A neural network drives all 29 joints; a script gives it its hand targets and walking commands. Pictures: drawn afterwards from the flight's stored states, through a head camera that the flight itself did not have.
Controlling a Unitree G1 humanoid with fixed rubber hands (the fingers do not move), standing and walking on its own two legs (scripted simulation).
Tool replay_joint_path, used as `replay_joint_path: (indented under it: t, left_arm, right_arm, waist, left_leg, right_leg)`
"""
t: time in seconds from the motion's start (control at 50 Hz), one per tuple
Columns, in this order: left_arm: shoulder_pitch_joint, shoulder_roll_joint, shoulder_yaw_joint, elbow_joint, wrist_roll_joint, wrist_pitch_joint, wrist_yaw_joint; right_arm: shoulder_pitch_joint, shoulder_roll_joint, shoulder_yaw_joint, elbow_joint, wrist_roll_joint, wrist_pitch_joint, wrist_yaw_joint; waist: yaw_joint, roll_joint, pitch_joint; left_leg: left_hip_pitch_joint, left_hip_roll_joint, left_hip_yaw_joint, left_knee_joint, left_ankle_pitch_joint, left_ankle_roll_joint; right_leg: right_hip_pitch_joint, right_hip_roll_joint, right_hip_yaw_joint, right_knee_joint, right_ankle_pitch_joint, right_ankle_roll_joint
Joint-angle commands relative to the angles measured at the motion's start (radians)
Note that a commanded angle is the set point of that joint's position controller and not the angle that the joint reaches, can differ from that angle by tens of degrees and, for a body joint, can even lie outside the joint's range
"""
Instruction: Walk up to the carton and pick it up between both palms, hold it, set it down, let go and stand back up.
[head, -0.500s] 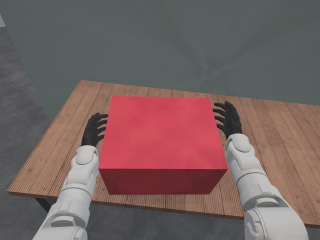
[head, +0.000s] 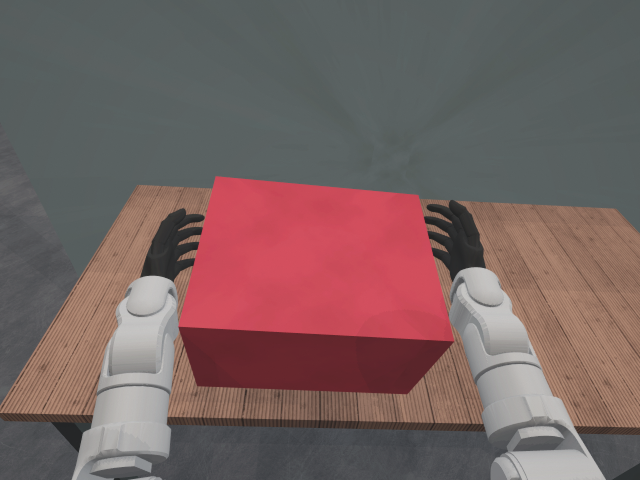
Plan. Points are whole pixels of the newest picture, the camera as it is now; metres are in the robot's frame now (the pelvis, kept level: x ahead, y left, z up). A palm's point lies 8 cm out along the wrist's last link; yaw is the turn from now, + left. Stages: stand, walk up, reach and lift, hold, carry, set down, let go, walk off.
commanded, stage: reach and lift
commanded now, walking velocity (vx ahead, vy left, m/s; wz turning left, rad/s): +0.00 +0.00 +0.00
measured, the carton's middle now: (312, 286) +0.37 +0.01 +0.08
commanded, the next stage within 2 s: hold in 1.16 s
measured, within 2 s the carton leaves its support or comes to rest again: neither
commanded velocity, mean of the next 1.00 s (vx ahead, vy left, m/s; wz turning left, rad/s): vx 0.00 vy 0.00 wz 0.00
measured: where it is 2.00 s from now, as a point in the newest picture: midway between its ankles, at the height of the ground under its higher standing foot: outside the picture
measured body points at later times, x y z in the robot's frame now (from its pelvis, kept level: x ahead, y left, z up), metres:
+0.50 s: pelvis +0.00 +0.00 +0.00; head -0.04 +0.03 +0.45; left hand +0.37 +0.20 +0.12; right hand +0.37 -0.18 +0.14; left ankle +0.04 +0.13 -0.75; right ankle -0.04 -0.11 -0.75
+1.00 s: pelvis +0.00 +0.00 +0.00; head -0.03 +0.01 +0.45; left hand +0.35 +0.19 +0.18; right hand +0.36 -0.19 +0.19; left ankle +0.04 +0.13 -0.75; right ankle -0.04 -0.11 -0.75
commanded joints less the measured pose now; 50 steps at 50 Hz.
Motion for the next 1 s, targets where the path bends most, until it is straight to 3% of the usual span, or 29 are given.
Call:
replay_joint_path:
  t: [0.0,0.04,0.08,0.14,0.22,0.24,0.26,0.28,0.3,0.34,0.36,0.38,0.42,0.44,0.48,0.52,0.56,0.6,0.64,0.68,0.7,0.74,0.76,0.82,0.86,0.92,0.94,0.96,0.98]
  left_arm:
    - [-0.600,-0.492,-0.406,-0.172,-0.046,0.013,-0.188]
    - [-0.711,-0.526,-0.465,-0.219,-0.087,-0.002,-0.163]
    - [-0.740,-0.540,-0.500,-0.153,-0.104,-0.002,-0.153]
    - [-0.784,-0.550,-0.554,-0.198,-0.145,-0.017,-0.126]
    - [-0.687,-0.504,-0.440,-0.095,-0.092,0.013,-0.138]
    - [-0.626,-0.440,-0.357,-0.041,-0.031,0.032,-0.161]
    - [-0.605,-0.446,-0.350,-0.063,-0.027,0.043,-0.170]
    - [-0.589,-0.418,-0.308,-0.011,-0.002,0.060,-0.192]
    - [-0.612,-0.441,-0.317,-0.023,-0.006,0.064,-0.203]
    - [-0.619,-0.412,-0.270,-0.055,0.003,0.072,-0.224]
    - [-0.627,-0.455,-0.325,-0.093,-0.013,0.074,-0.223]
    - [-0.636,-0.487,-0.358,-0.155,-0.042,0.064,-0.216]
    - [-0.699,-0.533,-0.454,-0.245,-0.105,0.046,-0.188]
    - [-0.718,-0.548,-0.488,-0.311,-0.122,0.036,-0.171]
    - [-0.790,-0.578,-0.603,-0.432,-0.175,0.020,-0.124]
    - [-0.701,-0.549,-0.597,-0.410,-0.159,0.031,-0.104]
    - [-0.623,-0.495,-0.553,-0.387,-0.141,0.060,-0.110]
    - [-0.497,-0.425,-0.456,-0.292,-0.080,0.114,-0.147]
    - [-0.395,-0.403,-0.401,-0.199,-0.027,0.176,-0.194]
    - [-0.433,-0.397,-0.365,-0.235,-0.023,0.199,-0.236]
    - [-0.477,-0.402,-0.329,-0.249,-0.019,0.198,-0.244]
    - [-0.543,-0.441,-0.406,-0.368,-0.071,0.189,-0.239]
    - [-0.615,-0.463,-0.441,-0.443,-0.100,0.165,-0.221]
    - [-0.759,-0.553,-0.632,-0.605,-0.223,0.115,-0.146]
    - [-0.690,-0.510,-0.647,-0.676,-0.244,0.108,-0.116]
    - [-0.621,-0.377,-0.496,-0.461,-0.148,0.146,-0.128]
    - [-0.567,-0.358,-0.411,-0.317,-0.077,0.192,-0.151]
    - [-0.500,-0.334,-0.352,-0.217,-0.036,0.226,-0.187]
    - [-0.491,-0.316,-0.301,-0.187,-0.007,0.249,-0.220]
  right_arm:
    - [-0.581,0.547,0.320,-0.236,0.010,-0.034,0.129]
    - [-0.701,0.555,0.333,-0.323,0.019,-0.057,0.139]
    - [-0.730,0.538,0.303,-0.271,0.003,-0.060,0.147]
    - [-0.791,0.569,0.335,-0.366,0.013,-0.076,0.155]
    - [-0.668,0.529,0.286,-0.199,-0.019,-0.025,0.153]
    - [-0.582,0.525,0.267,-0.131,-0.035,-0.005,0.139]
    - [-0.581,0.520,0.276,-0.153,-0.024,-0.006,0.139]
    - [-0.581,0.509,0.241,-0.119,-0.035,0.006,0.131]
    - [-0.592,0.505,0.233,-0.111,-0.040,0.009,0.133]
    - [-0.596,0.532,0.240,-0.125,-0.036,0.010,0.129]
    - [-0.596,0.516,0.243,-0.145,-0.024,-0.001,0.128]
    - [-0.657,0.540,0.291,-0.247,-0.004,-0.022,0.124]
    - [-0.712,0.542,0.344,-0.347,0.044,-0.037,0.120]
    - [-0.754,0.554,0.381,-0.429,0.061,-0.053,0.119]
    - [-0.748,0.551,0.412,-0.487,0.076,-0.059,0.119]
    - [-0.614,0.516,0.387,-0.426,0.075,-0.029,0.117]
    - [-0.593,0.488,0.406,-0.438,0.089,-0.005,0.116]
    - [-0.466,0.467,0.402,-0.344,0.072,0.042,0.104]
    - [-0.442,0.427,0.363,-0.276,0.056,0.089,0.100]
    - [-0.483,0.457,0.376,-0.312,0.076,0.105,0.095]
    - [-0.530,0.460,0.351,-0.307,0.072,0.108,0.097]
    - [-0.585,0.478,0.387,-0.421,0.104,0.080,0.088]
    - [-0.624,0.513,0.420,-0.475,0.115,0.067,0.090]
    - [-0.726,0.525,0.451,-0.629,0.152,0.026,0.114]
    - [-0.630,0.522,0.497,-0.712,0.166,0.028,0.101]
    - [-0.564,0.458,0.424,-0.506,0.092,0.082,0.103]
    - [-0.538,0.433,0.363,-0.362,0.067,0.123,0.106]
    - [-0.508,0.430,0.332,-0.299,0.050,0.153,0.103]
    - [-0.519,0.438,0.314,-0.268,0.031,0.178,0.099]
  waist:
    - [0.009,0.032,-0.289]
    - [0.006,0.065,-0.375]
    - [-0.017,0.107,-0.344]
    - [0.000,0.100,-0.425]
    - [-0.011,0.040,-0.317]
    - [-0.019,0.010,-0.228]
    - [0.001,0.010,-0.259]
    - [-0.014,-0.006,-0.207]
    - [-0.019,0.021,-0.203]
    - [-0.005,-0.013,-0.230]
    - [-0.022,0.033,-0.249]
    - [0.000,0.031,-0.343]
    - [-0.020,0.079,-0.423]
    - [-0.005,0.089,-0.514]
    - [-0.033,0.157,-0.574]
    - [-0.044,0.165,-0.496]
    - [-0.020,0.103,-0.441]
    - [-0.035,0.028,-0.293]
    - [-0.041,0.006,-0.159]
    - [-0.033,-0.003,-0.176]
    - [-0.011,-0.017,-0.184]
    - [-0.040,0.023,-0.279]
    - [-0.017,0.044,-0.333]
    - [-0.040,0.145,-0.539]
    - [-0.036,0.116,-0.594]
    - [-0.030,0.060,-0.383]
    - [-0.019,0.034,-0.239]
    - [-0.033,-0.015,-0.141]
    - [-0.017,-0.037,-0.083]
  left_leg:
    - [0.243,-0.046,0.074,-0.012,0.151,0.003]
    - [0.281,-0.040,0.066,0.011,0.189,-0.011]
    - [0.275,-0.036,0.061,0.006,0.121,-0.022]
    - [0.275,-0.035,0.057,0.016,0.069,-0.018]
    - [0.272,-0.038,0.062,-0.008,0.049,0.007]
    - [0.258,-0.051,0.079,-0.027,0.036,0.019]
    - [0.260,-0.049,0.082,-0.030,0.039,0.024]
    - [0.242,-0.058,0.090,-0.034,0.016,0.037]
    - [0.236,-0.058,0.088,-0.044,0.023,0.029]
    - [0.232,-0.058,0.094,-0.031,0.066,0.041]
    - [0.254,-0.052,0.091,-0.021,0.143,0.023]
    - [0.283,-0.052,0.086,0.000,0.216,0.010]
    - [0.347,-0.051,0.061,0.042,0.316,-0.020]
    - [0.388,-0.044,0.050,0.069,0.384,-0.026]
    - [0.435,-0.038,0.029,0.104,0.453,-0.067]
    - [0.459,-0.032,0.023,0.108,0.447,-0.080]
    - [0.422,-0.040,0.027,0.082,0.374,-0.052]
    - [0.370,-0.048,0.046,0.053,0.303,-0.016]
    - [0.302,-0.055,0.049,0.010,0.218,0.006]
    - [0.299,-0.055,0.060,-0.002,0.208,0.023]
    - [0.298,-0.056,0.057,-0.004,0.217,0.021]
    - [0.338,-0.054,0.061,0.024,0.324,-0.008]
    - [0.341,-0.054,0.059,0.041,0.362,-0.016]
    - [0.461,-0.025,0.015,0.108,0.481,-0.075]
    - [0.503,-0.035,0.012,0.134,0.532,-0.076]
    - [0.388,-0.046,0.031,0.062,0.291,-0.032]
    - [0.324,-0.051,0.052,0.021,0.149,-0.009]
    - [0.261,-0.054,0.070,-0.014,0.032,0.028]
    - [0.232,-0.065,0.078,-0.042,-0.020,0.055]
  right_leg:
    - [-0.100,0.023,-0.047,-0.048,0.146,0.041]
    - [-0.144,0.031,-0.057,-0.038,0.158,0.038]
    - [-0.202,0.028,-0.066,-0.051,0.076,0.023]
    - [-0.222,0.036,-0.068,-0.049,0.015,0.017]
    - [-0.229,0.017,-0.057,-0.057,0.047,0.036]
    - [-0.179,0.009,-0.049,-0.073,0.065,0.047]
    - [-0.161,0.010,-0.046,-0.064,0.069,0.048]
    - [-0.160,0.002,-0.038,-0.070,0.065,0.056]
    - [-0.151,0.011,-0.048,-0.059,0.059,0.052]
    - [-0.106,0.000,-0.036,-0.055,0.147,0.058]
    - [-0.095,0.012,-0.051,-0.041,0.197,0.046]
    - [-0.081,0.022,-0.055,-0.033,0.258,0.047]
    - [-0.106,0.034,-0.072,-0.019,0.321,0.044]
    - [-0.123,0.040,-0.076,-0.012,0.365,0.040]
    - [-0.170,0.056,-0.088,-0.004,0.357,0.026]
    - [-0.197,0.055,-0.085,-0.025,0.315,0.019]
    - [-0.197,0.045,-0.076,-0.034,0.315,0.029]
    - [-0.140,0.034,-0.056,-0.044,0.347,0.042]
    - [-0.090,0.018,-0.041,-0.051,0.311,0.049]
    - [-0.060,0.007,-0.033,-0.047,0.367,0.052]
    - [-0.073,0.017,-0.033,-0.056,0.303,0.047]
    - [-0.053,0.027,-0.053,-0.037,0.393,0.049]
    - [-0.064,0.032,-0.058,-0.026,0.385,0.044]
    - [-0.194,0.064,-0.079,-0.019,0.327,0.015]
    - [-0.196,0.059,-0.082,-0.013,0.423,0.031]
    - [-0.215,0.031,-0.066,-0.036,0.300,0.042]
    - [-0.203,0.019,-0.049,-0.059,0.184,0.043]
    - [-0.175,0.006,-0.028,-0.074,0.127,0.050]
    - [-0.175,-0.008,-0.021,-0.079,0.083,0.059]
